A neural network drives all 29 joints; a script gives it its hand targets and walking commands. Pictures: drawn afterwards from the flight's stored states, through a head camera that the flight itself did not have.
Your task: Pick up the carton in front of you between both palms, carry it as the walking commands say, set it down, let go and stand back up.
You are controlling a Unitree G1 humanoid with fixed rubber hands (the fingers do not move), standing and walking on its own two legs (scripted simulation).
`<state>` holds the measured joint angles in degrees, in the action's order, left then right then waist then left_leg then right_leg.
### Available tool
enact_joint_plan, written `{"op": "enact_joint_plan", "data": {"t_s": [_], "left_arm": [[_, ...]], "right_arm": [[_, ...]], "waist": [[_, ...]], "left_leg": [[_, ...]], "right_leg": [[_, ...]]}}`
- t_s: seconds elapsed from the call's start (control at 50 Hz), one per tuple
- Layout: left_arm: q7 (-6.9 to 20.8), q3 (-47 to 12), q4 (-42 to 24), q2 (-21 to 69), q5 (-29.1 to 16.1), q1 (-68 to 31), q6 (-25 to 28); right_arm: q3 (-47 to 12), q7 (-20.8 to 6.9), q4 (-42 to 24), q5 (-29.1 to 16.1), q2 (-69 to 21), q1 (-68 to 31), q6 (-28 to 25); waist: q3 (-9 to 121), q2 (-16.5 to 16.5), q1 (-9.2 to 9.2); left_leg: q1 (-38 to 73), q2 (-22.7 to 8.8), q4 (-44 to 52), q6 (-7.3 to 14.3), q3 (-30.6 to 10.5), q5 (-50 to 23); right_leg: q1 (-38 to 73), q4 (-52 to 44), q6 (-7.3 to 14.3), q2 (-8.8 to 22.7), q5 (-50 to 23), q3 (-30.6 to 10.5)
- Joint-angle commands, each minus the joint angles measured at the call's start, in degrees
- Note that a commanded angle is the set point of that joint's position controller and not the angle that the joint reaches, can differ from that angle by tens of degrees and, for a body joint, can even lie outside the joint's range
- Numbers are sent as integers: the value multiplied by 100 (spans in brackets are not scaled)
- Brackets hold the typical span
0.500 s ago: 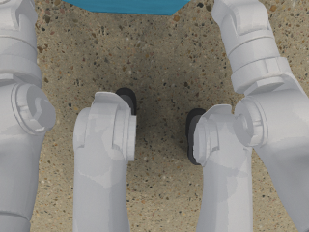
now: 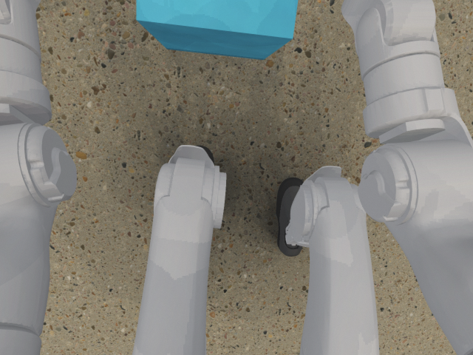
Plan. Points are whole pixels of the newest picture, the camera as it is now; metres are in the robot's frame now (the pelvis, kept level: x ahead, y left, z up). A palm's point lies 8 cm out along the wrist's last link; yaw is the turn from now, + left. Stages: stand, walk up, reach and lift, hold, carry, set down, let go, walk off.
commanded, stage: set down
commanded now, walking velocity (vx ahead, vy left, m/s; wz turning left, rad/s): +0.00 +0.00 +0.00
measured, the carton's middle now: out of the picture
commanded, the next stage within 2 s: let go in 0.66 s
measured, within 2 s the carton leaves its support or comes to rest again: neither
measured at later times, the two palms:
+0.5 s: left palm out of the picture +0.52 +0.36 +0.03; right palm out of the picture +0.58 -0.03 +0.03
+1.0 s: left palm out of the picture +0.45 +0.35 +0.13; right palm out of the picture +0.50 -0.07 +0.13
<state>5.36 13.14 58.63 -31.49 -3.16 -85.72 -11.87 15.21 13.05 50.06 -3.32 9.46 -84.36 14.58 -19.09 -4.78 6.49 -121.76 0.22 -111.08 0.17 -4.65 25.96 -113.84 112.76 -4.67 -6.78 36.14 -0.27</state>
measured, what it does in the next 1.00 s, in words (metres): rises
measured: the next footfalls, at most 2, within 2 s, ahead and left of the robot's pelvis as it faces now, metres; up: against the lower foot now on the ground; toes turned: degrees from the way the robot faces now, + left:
none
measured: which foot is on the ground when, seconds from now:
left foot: down 0.00-1.00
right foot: down 0.00-1.00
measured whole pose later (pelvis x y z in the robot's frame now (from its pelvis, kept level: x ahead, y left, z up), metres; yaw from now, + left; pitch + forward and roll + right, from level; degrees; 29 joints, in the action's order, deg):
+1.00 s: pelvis +0.07 +0.03 +0.25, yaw +4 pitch +37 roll -4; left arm 8.7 17.3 40.4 -19.9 7.1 -46.0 -10.3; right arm 13.2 7.3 30.7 7.4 2.6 -40.7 12.5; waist -2.0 -2.3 3.3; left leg -75.8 2.1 -52.4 2.0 -2.7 13.5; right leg -69.4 52.3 -4.2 -2.5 20.3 -4.9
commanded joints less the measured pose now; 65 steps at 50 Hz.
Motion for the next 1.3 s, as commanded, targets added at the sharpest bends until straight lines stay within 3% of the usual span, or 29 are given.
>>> {"op": "enact_joint_plan", "data": {"t_s": [0.0,0.24,0.46,0.7,0.82,0.92,1.0,1.12,1.28], "left_arm": [[42,111,-764,-636,64,-1523,45],[197,720,-1004,-776,387,-711,6],[338,681,-1153,-614,395,-493,-100],[393,954,-982,-209,1039,157,56],[374,818,-1636,14,1308,1511,56],[320,525,-2494,320,1084,2811,227],[301,359,-2776,593,829,3790,442],[234,150,-2746,910,605,5488,801],[90,-231,-3015,1092,334,7251,1190]], "right_arm": [[220,-24,-639,185,560,-1139,-75],[-8,-108,-1407,295,119,-577,21],[120,-182,-1655,401,109,-88,137],[354,-436,-1479,804,-135,732,-14],[167,-442,-2028,1185,-274,2160,-22],[-151,-533,-2668,1136,-236,3388,-272],[-324,-667,-2684,974,-186,4287,-543],[-498,-895,-2366,900,-102,5749,-943],[-788,-1179,-2444,699,83,7193,-1306]], "waist": [[7247,1178,6],[7957,605,295],[8072,831,52],[7416,844,-36],[7737,901,-85],[7537,1019,-101],[7121,1006,-170],[6339,872,-295],[4960,670,-448]], "left_leg": [[5877,86,1173,-198,590,-2082],[6113,208,2298,-151,835,-2732],[7633,261,3488,-150,688,-3135],[8505,203,4845,-90,526,-3115],[9811,182,5392,-56,503,-3842],[11038,95,5760,-57,284,-4749],[11393,45,6054,-71,130,-4961],[11266,12,6596,-77,53,-4638],[10919,95,7432,-99,207,-3244]], "right_leg": [[782,-1297,112,-319,-605,909],[2177,-2498,-64,-310,-1293,749],[2478,-3818,-55,-238,-1423,714],[3287,-5253,-113,-99,-1662,575],[4045,-5906,-65,-92,-2013,540],[4119,-6400,21,-36,-2254,459],[4363,-6736,71,31,-2340,376],[5342,-7207,126,146,-2419,237],[7226,-7868,237,349,-2361,83]]}}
